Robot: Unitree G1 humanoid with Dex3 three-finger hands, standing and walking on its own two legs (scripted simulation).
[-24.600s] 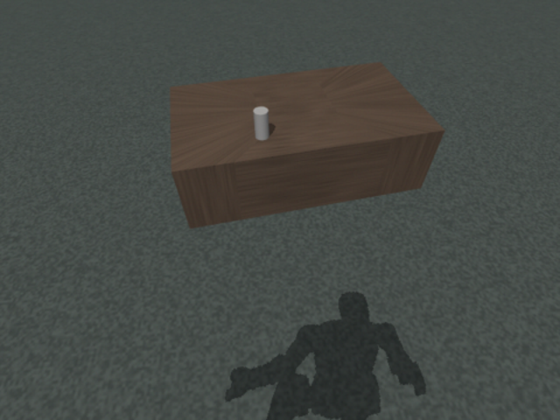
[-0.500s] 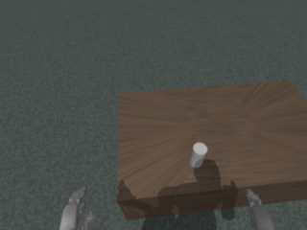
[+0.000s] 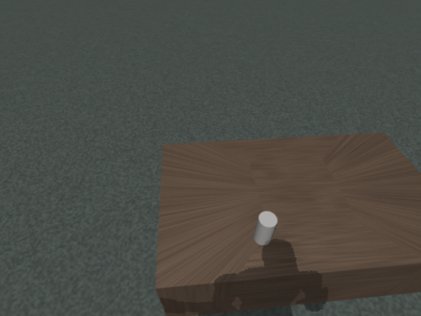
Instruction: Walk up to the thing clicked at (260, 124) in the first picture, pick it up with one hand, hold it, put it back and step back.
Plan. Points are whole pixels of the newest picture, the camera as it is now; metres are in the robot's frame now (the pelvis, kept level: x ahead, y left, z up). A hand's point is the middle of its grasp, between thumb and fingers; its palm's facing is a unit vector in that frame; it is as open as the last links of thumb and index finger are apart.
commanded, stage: home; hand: right
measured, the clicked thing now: (264, 228) +0.49 -0.19 -0.34
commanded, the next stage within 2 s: stand in 1.16 s
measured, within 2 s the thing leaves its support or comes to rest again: neither
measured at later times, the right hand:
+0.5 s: hand out of the picture +0.05 -0.24 -0.13, palm faces -0.01 +0.92 -0.38, open 17.4 cm
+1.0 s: hand out of the picture +0.06 -0.24 -0.13, palm faces -0.02 +0.92 -0.38, open 17.4 cm
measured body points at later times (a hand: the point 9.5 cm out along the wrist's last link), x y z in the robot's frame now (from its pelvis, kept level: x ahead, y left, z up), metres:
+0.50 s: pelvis -0.01 +0.00 +0.02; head -0.01 +0.02 +0.47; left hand +0.05 +0.29 -0.13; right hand +0.05 -0.29 -0.11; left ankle +0.04 +0.13 -0.73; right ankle -0.03 -0.12 -0.73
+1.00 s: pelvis +0.00 +0.01 +0.02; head +0.00 +0.03 +0.47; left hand +0.05 +0.31 -0.13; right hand +0.07 -0.29 -0.10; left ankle +0.04 +0.13 -0.73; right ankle -0.03 -0.12 -0.73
